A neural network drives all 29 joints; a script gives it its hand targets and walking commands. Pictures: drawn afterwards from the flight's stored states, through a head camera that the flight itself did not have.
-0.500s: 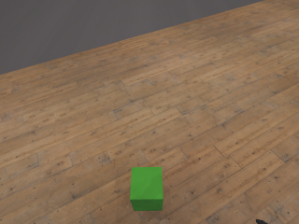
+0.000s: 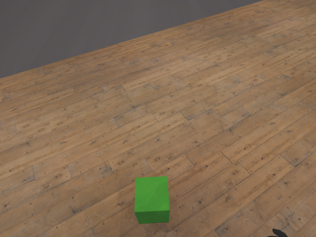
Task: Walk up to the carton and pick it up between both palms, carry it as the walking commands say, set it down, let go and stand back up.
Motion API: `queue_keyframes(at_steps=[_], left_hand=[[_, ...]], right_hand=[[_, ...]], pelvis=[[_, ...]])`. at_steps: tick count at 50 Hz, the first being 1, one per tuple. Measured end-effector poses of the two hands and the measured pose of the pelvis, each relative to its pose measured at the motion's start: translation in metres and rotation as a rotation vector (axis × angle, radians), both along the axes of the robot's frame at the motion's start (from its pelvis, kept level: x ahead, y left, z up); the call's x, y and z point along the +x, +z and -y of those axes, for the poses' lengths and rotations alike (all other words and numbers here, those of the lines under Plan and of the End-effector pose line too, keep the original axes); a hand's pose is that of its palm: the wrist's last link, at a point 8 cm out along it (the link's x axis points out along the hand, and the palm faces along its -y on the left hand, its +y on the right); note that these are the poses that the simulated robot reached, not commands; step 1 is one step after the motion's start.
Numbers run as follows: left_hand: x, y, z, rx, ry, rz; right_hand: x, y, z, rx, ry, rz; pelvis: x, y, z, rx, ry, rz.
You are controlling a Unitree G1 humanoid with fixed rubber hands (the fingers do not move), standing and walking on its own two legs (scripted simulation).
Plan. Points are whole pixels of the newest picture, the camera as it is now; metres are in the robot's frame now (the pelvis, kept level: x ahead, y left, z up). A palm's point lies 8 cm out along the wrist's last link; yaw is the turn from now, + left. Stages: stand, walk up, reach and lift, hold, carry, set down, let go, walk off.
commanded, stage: walk up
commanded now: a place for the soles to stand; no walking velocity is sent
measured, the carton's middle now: (152, 200) +0.43 +0.04 -0.65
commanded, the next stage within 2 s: reach and lift in 1.96 s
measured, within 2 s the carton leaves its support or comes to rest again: neither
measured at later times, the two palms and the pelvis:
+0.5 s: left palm out of the picture +0.11 +0.30 -0.11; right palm out of the picture +0.07 -0.31 -0.11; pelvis +0.00 +0.00 +0.00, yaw -2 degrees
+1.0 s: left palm out of the picture +0.13 +0.30 -0.10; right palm out of the picture +0.08 -0.32 -0.11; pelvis +0.01 +0.00 +0.00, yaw -3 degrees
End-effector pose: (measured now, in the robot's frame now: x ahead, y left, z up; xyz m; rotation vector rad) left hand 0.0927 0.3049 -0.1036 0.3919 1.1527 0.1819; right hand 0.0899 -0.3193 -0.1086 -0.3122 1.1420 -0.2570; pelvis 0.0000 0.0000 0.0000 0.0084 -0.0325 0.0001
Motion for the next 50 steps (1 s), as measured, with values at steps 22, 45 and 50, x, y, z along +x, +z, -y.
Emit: queue_keyframes(at_steps=[22,45,50], left_hand=[[0.015,0.000,0.005,-0.008,-0.046,0.010],[0.035,0.000,0.013,-0.008,-0.074,0.018],[0.033,0.002,0.009,0.005,-0.079,0.024]], right_hand=[[-0.008,0.000,-0.001,-0.003,-0.019,-0.007],[-0.010,0.001,0.004,-0.003,-0.058,-0.002],[-0.009,0.000,0.005,-0.002,-0.057,-0.019]], pelvis=[[0.003,0.000,-0.002,-0.004,-0.035,-0.015],[0.009,0.001,0.002,-0.007,-0.056,-0.004],[0.010,0.000,-0.002,-0.018,-0.060,-0.014]])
